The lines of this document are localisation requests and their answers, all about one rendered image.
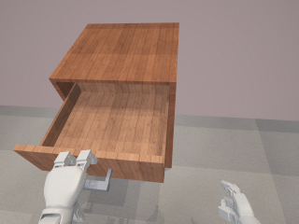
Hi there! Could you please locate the robot right hand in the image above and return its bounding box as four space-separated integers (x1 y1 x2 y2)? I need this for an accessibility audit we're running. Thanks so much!
218 180 255 224

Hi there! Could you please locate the cabinet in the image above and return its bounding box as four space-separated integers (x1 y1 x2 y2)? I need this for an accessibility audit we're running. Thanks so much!
49 22 179 168

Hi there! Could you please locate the handle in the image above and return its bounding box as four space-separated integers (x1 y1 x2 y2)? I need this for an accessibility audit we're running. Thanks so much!
73 165 113 192

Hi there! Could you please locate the robot right forearm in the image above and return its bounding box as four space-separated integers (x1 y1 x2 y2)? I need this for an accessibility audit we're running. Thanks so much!
237 215 261 224

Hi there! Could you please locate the robot left hand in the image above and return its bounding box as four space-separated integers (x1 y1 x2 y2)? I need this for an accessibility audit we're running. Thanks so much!
44 149 98 222

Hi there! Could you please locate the drawer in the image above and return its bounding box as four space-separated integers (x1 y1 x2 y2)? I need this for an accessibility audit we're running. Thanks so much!
13 82 171 183

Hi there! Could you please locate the robot left forearm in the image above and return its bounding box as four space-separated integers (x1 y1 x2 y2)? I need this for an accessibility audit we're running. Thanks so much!
38 206 75 224

